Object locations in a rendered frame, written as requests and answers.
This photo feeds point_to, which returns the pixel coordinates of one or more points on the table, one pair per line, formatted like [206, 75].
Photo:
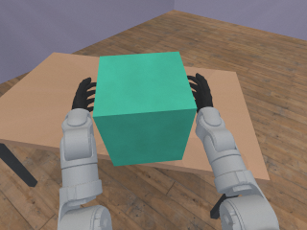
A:
[32, 111]

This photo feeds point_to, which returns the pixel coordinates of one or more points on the carton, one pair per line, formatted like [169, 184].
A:
[144, 107]

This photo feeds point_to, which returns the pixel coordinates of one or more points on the robot left hand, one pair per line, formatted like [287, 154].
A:
[81, 97]

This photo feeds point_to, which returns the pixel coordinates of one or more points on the robot right hand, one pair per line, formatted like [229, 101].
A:
[203, 97]

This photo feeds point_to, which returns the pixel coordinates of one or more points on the robot left forearm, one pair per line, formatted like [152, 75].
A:
[78, 161]

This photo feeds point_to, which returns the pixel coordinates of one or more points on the robot right forearm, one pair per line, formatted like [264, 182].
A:
[231, 175]

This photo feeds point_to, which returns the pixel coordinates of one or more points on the robot left upper arm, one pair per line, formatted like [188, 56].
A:
[96, 217]

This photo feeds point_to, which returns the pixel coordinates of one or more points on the robot right upper arm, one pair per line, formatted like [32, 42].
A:
[247, 212]

